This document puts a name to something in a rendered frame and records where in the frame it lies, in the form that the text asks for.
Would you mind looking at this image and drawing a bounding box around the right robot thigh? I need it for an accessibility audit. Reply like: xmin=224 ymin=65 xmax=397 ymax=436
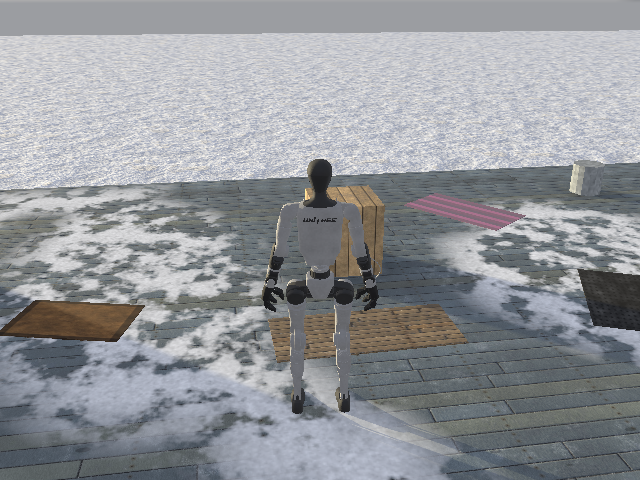
xmin=333 ymin=279 xmax=354 ymax=350

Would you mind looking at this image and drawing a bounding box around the right robot foot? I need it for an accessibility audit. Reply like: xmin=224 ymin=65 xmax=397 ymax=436
xmin=335 ymin=387 xmax=350 ymax=413

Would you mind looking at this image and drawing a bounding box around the robot left upper arm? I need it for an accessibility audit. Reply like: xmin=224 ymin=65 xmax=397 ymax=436
xmin=273 ymin=202 xmax=299 ymax=258

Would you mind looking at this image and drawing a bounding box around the robot right upper arm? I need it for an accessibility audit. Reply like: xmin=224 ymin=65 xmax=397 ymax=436
xmin=341 ymin=202 xmax=367 ymax=258

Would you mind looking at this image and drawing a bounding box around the left robot forearm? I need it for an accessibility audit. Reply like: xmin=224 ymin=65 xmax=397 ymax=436
xmin=264 ymin=242 xmax=284 ymax=288

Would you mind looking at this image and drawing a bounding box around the left robot hand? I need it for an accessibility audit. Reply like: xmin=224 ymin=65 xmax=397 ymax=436
xmin=261 ymin=285 xmax=284 ymax=312

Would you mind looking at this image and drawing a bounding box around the right robot hand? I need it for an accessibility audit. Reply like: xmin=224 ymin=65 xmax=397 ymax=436
xmin=355 ymin=285 xmax=379 ymax=311

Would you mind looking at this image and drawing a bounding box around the right robot forearm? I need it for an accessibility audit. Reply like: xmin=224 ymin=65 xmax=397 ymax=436
xmin=356 ymin=242 xmax=376 ymax=288

